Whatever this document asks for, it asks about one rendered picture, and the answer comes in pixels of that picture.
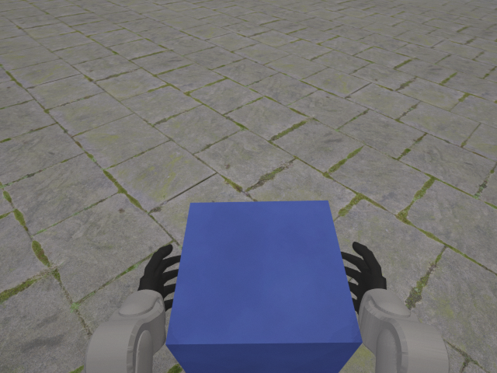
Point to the carton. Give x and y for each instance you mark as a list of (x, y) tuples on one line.
[(262, 288)]

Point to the robot left hand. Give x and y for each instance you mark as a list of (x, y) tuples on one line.
[(154, 278)]

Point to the left robot forearm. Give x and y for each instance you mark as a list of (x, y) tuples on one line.
[(128, 341)]

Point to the robot right hand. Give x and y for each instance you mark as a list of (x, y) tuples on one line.
[(369, 277)]

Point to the right robot forearm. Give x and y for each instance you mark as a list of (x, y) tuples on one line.
[(397, 338)]

